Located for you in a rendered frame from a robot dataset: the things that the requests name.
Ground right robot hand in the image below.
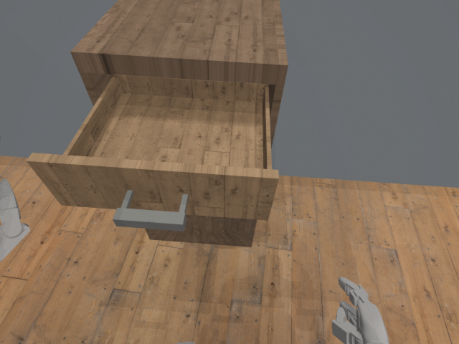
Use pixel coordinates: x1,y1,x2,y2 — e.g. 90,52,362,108
332,277,389,344

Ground handle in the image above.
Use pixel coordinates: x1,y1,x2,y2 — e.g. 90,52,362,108
113,190,189,231

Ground left robot hand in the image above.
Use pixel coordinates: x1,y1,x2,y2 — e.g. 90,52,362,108
0,137,30,262

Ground cabinet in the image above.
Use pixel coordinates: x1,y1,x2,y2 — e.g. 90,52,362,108
71,0,288,247

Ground drawer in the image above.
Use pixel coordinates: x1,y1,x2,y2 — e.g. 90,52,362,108
26,75,279,221

